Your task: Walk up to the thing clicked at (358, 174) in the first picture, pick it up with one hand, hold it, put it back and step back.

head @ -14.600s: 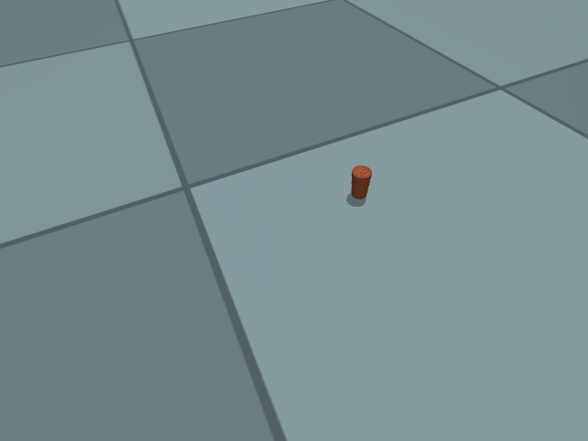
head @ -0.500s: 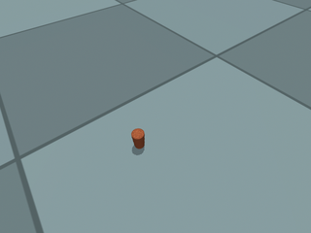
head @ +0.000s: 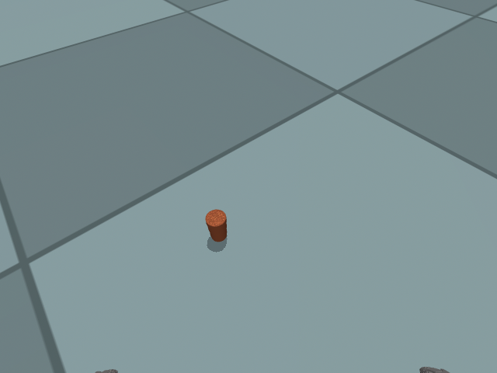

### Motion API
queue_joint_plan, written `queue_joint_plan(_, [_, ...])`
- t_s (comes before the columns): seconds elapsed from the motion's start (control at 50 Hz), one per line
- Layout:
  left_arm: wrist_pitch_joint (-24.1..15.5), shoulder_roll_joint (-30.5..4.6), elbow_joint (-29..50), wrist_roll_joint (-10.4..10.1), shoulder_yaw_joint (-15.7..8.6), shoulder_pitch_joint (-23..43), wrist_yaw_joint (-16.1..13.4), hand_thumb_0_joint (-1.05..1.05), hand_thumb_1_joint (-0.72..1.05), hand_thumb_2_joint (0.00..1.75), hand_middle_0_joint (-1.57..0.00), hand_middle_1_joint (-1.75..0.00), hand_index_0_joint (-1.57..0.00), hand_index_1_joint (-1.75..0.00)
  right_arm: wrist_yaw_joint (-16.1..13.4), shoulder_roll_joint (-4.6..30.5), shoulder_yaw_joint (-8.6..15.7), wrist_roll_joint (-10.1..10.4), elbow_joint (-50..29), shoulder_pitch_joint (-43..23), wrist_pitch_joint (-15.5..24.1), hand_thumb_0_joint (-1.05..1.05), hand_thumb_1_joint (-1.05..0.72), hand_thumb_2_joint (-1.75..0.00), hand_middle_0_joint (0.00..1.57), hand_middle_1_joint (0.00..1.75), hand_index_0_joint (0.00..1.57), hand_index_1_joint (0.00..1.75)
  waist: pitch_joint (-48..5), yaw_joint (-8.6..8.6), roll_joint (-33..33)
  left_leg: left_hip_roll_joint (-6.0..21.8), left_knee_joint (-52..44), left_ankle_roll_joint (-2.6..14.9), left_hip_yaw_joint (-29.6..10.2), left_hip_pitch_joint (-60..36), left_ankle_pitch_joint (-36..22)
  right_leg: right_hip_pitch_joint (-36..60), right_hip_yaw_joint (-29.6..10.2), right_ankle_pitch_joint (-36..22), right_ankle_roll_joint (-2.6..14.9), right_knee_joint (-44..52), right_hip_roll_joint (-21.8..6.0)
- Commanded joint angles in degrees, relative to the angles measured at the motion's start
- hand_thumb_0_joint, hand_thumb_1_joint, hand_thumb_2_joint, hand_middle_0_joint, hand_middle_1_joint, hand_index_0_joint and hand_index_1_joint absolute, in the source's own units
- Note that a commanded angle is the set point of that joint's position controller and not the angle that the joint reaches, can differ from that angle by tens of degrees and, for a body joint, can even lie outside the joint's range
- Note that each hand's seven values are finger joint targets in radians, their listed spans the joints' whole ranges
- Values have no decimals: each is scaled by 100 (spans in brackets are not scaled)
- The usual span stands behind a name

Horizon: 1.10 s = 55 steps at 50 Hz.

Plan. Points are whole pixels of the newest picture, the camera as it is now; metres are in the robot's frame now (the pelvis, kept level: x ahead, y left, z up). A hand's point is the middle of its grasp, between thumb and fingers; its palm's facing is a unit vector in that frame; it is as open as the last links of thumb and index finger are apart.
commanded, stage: stand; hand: left
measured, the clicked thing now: (217, 226) +0.84 +0.18 -0.71
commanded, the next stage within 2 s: walk up in 0.84 s
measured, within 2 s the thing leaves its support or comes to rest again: neither
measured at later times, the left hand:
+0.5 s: hand out of the picture +0.04 +0.25 -0.15, palm faces -0.04 -0.94 -0.35, open 7.4 cm
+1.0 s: hand out of the picture +0.07 +0.26 -0.15, palm faces -0.02 -0.93 -0.36, open 7.4 cm
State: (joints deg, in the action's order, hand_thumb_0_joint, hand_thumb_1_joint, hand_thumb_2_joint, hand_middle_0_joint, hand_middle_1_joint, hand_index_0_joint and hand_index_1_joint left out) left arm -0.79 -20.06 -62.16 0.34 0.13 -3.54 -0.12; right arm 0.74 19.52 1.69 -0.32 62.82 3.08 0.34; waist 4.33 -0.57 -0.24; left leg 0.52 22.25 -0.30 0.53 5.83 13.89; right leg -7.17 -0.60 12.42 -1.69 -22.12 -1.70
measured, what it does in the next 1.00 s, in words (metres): stands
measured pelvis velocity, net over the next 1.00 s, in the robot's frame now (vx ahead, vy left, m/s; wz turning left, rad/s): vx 0.01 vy -0.01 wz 0.00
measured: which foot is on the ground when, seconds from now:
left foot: down 0.00-0.96, up 0.98-1.00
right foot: down 0.00-1.00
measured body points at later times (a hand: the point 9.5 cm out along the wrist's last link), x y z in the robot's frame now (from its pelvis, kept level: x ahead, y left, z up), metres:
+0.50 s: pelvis -0.02 -0.01 +0.00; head +0.00 -0.02 +0.45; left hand +0.04 +0.29 -0.13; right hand +0.04 -0.31 -0.14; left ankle -0.02 +0.12 -0.74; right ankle +0.00 -0.14 -0.74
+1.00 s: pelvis +0.01 -0.01 -0.01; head +0.01 -0.01 +0.44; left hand +0.07 +0.31 -0.13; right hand +0.08 -0.33 -0.13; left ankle -0.02 +0.12 -0.74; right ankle +0.00 -0.14 -0.75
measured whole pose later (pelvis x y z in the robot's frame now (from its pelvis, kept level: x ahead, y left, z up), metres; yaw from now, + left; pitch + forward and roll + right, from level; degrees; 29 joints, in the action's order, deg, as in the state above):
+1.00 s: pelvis +0.01 -0.01 -0.01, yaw +0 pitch -1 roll -1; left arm -2.8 -21.0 -59.8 2.1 -2.7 -11.7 2.5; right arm 2.8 22.8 3.5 -2.6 60.5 9.8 0.9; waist 1.0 -0.1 1.6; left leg 1.4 33.7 2.0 0.2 11.5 25.4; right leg -9.2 -0.8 14.0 0.7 -25.3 -0.1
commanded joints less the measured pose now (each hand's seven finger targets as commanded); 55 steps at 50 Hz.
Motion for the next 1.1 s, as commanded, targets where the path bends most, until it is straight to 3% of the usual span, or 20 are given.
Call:
queue_joint_plan(0.0, [-126, -1231, 238, -3, -239, 232, -72, 0, 90, 90, -20, -30, -20, -30, -95, 1230, 171, 20, -283, -284, 145, 0, -90, -90, 20, 30, 20, 30, -788, 27, 115, 683, -515, 120, -505, -148, -1772, 440, -364, -1565, 240, 372, -526])
queue_joint_plan(0.14, [-144, -1209, 110, 16, -220, 179, -51, 0, 90, 90, -20, -30, -20, -30, -84, 1253, 146, -4, -166, -247, 157, 0, -90, -90, 20, 30, 20, 30, -631, 34, 91, 674, -736, 103, -507, -64, -1125, 290, -401, -1068, 230, 613, -553])
queue_joint_plan(0.24, [-136, -1244, 58, 33, -223, 125, -31, 0, 90, 90, -20, -30, -20, -30, -55, 1228, 141, -34, -84, -167, 124, 0, -90, -90, 20, 30, 20, 30, -334, 43, -45, 594, -858, 101, -534, 192, -87, -85, -482, 32, 219, 868, -521])
queue_joint_plan(0.36, [-127, -1315, 67, 49, -241, 60, -22, 0, 90, 90, -20, -30, -20, -30, -27, 1236, 150, -46, -56, 26, 106, 0, -90, -90, 20, 30, 20, 30, -247, 29, -166, 553, -779, 131, -569, 307, 327, -374, -600, 742, 256, 967, -541])
queue_joint_plan(0.4, [-132, -1323, 78, 36, -240, 60, -19, 0, 90, 90, -20, -30, -20, -30, -23, 1227, 144, -56, -48, 111, 110, 0, -90, -90, 20, 30, 20, 30, -328, 7, -151, 561, -759, 150, -566, 229, 124, -366, -623, 609, 271, 947, -548])
queue_joint_plan(0.48, [-174, -1274, 72, 5, -228, -29, -18, 0, 90, 90, -20, -30, -20, -30, -42, 1258, 122, -46, -60, 102, 160, 0, -90, -90, 20, 30, 20, 30, -679, 44, -10, 653, -705, 154, -586, 142, -593, 89, -543, -572, 266, 726, -572])
queue_joint_plan(0.6, [-167, -1268, 50, -5, -208, -84, -33, 0, 90, 90, -20, -30, -20, -30, -83, 1306, 102, -12, -34, 138, 163, 0, -90, -90, 20, 30, 20, 30, -849, 36, 14, 710, -580, 148, -563, -63, -1336, 265, -438, -1366, 276, 544, -596])
queue_joint_plan(0.74, [-113, -1260, 11, -14, -196, -56, -33, 0, 90, 90, -20, -30, -20, -30, -97, 1273, 44, -11, -22, 162, 138, 0, -90, -90, 20, 30, 20, 30, -529, 49, 57, 681, -751, 96, -570, 160, -936, 157, -408, -844, 269, 616, -548])
queue_joint_plan(0.8, [-117, -1231, 12, 4, -190, -61, -26, 0, 90, 90, -20, -30, -20, -30, -101, 1300, 43, -4, -42, 118, 156, 0, -90, -90, 20, 30, 20, 30, -476, 69, 90, 693, -732, 88, -577, 127, -1038, 96, -409, -919, 267, 628, -556])
queue_joint_plan(0.82, [-167, -1662, 332, 70, -480, -442, 93, 0, 90, 90, -20, -30, -20, -30, 16, 1708, 353, -146, -384, 475, 209, 0, -90, -90, 20, 30, 20, 30, -903, 36, 110, 386, -219, 422, -384, -12, 1710, 169, -433, 1636, 494, 280, -196])
queue_joint_plan(0.84, [-180, -1691, 299, 141, -530, -613, 126, 0, 90, 90, -20, -30, -20, -30, 60, 1754, 416, -207, -397, 466, 208, 0, -90, -90, 20, 30, 20, 30, -538, 96, 184, 490, -132, 531, -579, 403, 2554, -275, -702, 2465, 620, 195, -360])
queue_joint_plan(0.86, [-183, -1668, 334, 168, -563, -615, 153, 0, 90, 90, -20, -30, -20, -30, 88, 1723, 416, -213, -442, 445, 200, 0, -90, -90, 20, 30, 20, 30, -242, 110, 179, 482, -119, 551, -644, 675, 2780, -550, -860, 2746, 670, 216, -427])
queue_joint_plan(0.88, [-194, -1651, 410, 170, -595, -613, 173, 0, 90, 90, -20, -30, -20, -30, 119, 1615, 407, -206, -570, 291, 193, 0, -90, -90, 20, 30, 20, 30, 59, 162, 48, 463, 3, 550, -638, 1089, 2676, -619, -1054, 2841, 726, 283, -499])
queue_joint_plan(0.92, [-261, -1690, 452, 157, -661, -937, 166, 0, 90, 90, -20, -30, -20, -30, 156, 1349, 385, -226, -792, 16, 235, 0, -90, -90, 20, 30, 20, 30, 322, 361, -553, 185, 813, 382, -213, 2061, 1554, 170, -1839, 2492, 998, 790, -946])
queue_joint_plan(0.94, [-314, -1852, 432, 162, -726, -1259, 151, 0, 90, 90, -20, -30, -20, -30, 164, 1254, 373, -232, -918, -170, 251, 0, -90, -90, 20, 30, 20, 30, 363, 531, -1013, 63, 1484, 253, 96, 2860, 1283, 1026, -2440, 1785, 1284, 1173, -1406])
queue_joint_plan(0.96, [-362, -1995, 505, 177, -789, -1415, 127, 0, 90, 90, -20, -30, -20, -30, 154, 1244, 364, -241, -1015, -198, 262, 0, -90, -90, 20, 30, 20, 30, 283, 580, -1016, 267, 1810, 232, -166, 3216, 1293, 1540, -2722, 564, 1527, 1099, -1781])
queue_joint_plan(0.98, [-368, -1980, 569, 144, -790, -1468, 118, 0, 90, 90, -20, -30, -20, -30, 153, 1298, 378, -224, -1077, -179, 276, 0, -90, -90, 20, 30, 20, 30, 114, 558, -871, 323, 1833, 232, -252, 3121, 1415, 1646, -2637, -67, 1569, 934, -1757])
queue_joint_plan(1.02, [-331, -2026, 843, 201, -802, -1046, 134, 0, 90, 90, -20, -30, -20, -30, 203, 1349, 444, -185, -1126, 91, 312, 0, -90, -90, 20, 30, 20, 30, -65, 335, -977, 436, 1468, 265, -342, 2142, 1459, 672, -2191, 551, 1516, 954, -1634])
queue_joint_plan(1.06, [-247, -1863, 1091, 116, -723, -365, 182, 0, 90, 90, -20, -30, -20, -30, 249, 1412, 556, -181, -879, 914, 364, 0, -90, -90, 20, 30, 20, 30, -87, -215, -907, 343, 513, 255, -99, 502, 692, -631, -1265, 930, 1127, 412, -1045])
queue_joint_plan(1.08, [-200, -1636, 1232, 87, -651, -53, 194, 0, 90, 90, -20, -30, -20, -30, 214, 1454, 650, -194, -663, 1678, 382, 0, -90, -90, 20, 30, 20, 30, -334, -688, -592, 179, -85, 234, 16, -723, 209, -1407, -649, 855, 826, -475, -556])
